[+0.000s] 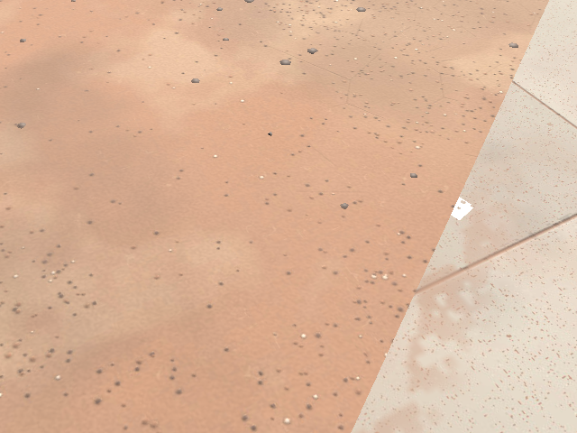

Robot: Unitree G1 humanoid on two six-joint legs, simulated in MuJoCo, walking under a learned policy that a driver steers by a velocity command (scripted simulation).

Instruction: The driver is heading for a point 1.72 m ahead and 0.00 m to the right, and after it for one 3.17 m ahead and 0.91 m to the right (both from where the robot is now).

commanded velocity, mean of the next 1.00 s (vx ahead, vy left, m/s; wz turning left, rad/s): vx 0.01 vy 0.00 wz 0.00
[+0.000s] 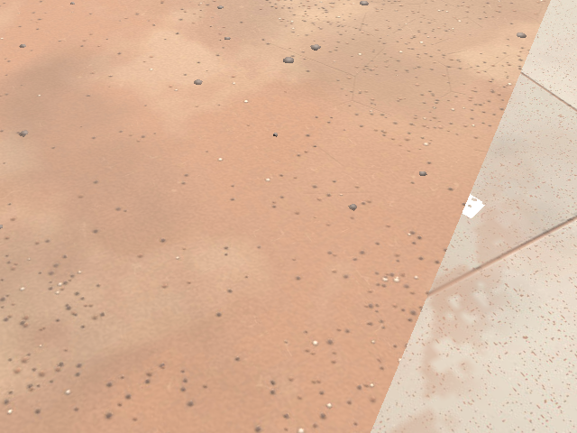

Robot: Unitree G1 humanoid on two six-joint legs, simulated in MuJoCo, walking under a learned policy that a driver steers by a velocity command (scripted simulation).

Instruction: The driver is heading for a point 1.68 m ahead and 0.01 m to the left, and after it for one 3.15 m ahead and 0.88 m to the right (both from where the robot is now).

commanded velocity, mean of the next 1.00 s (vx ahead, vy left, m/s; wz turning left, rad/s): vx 0.06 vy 0.00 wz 0.00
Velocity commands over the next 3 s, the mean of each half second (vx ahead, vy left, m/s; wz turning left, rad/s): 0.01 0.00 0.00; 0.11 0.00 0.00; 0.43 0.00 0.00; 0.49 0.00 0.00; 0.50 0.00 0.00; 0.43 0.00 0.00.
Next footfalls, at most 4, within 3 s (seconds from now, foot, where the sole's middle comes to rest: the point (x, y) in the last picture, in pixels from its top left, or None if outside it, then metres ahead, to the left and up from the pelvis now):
1.48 left None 0.48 0.11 -0.77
2.06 right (349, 319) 0.81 -0.12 -0.77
2.60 left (261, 226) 1.12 0.12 -0.77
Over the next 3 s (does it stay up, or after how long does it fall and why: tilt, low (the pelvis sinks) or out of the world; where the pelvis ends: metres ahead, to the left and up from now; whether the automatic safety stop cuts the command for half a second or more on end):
stays up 1.13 0.03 0.01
